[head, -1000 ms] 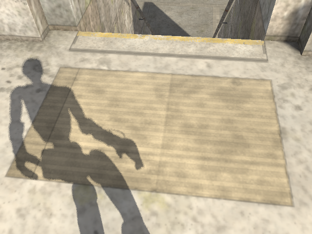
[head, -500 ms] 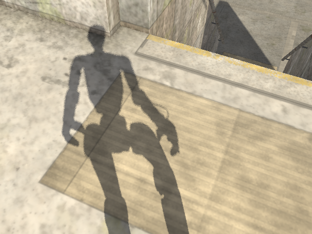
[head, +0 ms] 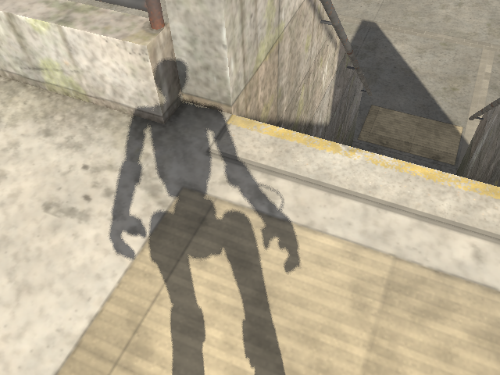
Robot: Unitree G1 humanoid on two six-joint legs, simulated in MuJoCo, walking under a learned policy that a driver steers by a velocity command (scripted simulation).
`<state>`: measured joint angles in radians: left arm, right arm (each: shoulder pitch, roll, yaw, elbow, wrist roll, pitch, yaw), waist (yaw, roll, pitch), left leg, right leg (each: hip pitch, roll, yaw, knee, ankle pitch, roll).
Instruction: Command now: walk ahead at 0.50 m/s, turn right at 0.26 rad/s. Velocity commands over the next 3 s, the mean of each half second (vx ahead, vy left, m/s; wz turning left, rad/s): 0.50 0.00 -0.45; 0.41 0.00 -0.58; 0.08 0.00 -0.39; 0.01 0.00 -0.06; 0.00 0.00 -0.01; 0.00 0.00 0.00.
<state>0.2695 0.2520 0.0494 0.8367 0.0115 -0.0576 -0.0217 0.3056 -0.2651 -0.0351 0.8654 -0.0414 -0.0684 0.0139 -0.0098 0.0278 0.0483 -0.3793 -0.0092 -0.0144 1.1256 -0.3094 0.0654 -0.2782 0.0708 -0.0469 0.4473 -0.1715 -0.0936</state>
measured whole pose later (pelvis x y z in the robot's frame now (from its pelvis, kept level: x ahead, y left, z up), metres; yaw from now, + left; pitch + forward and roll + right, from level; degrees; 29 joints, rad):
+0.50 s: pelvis +0.27 +0.02 +0.00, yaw -16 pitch +1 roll +0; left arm 0.36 0.29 0.08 0.84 0.02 -0.03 -0.02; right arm 0.14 -0.24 -0.02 0.76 -0.04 -0.08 -0.01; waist 0.05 -0.04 0.02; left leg -0.32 -0.01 0.06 0.47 -0.18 0.04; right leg -0.37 0.04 0.04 1.10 -0.38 -0.07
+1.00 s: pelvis +0.46 -0.10 -0.02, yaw -34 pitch +1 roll +1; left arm 0.11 0.26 0.05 0.72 0.01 -0.02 -0.02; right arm 0.29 -0.24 -0.04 0.83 -0.01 -0.04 -0.02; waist -0.04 0.00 0.10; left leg -0.37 0.06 0.06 1.25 -0.48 -0.03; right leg -0.44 0.08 -0.05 0.58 -0.17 -0.11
